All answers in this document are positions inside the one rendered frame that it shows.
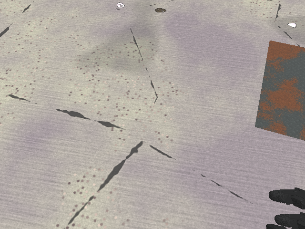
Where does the right robot hand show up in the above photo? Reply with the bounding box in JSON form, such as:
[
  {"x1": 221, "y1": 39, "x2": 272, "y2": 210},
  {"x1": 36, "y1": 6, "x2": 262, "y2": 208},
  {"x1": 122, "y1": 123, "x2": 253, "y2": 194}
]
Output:
[{"x1": 266, "y1": 187, "x2": 305, "y2": 229}]

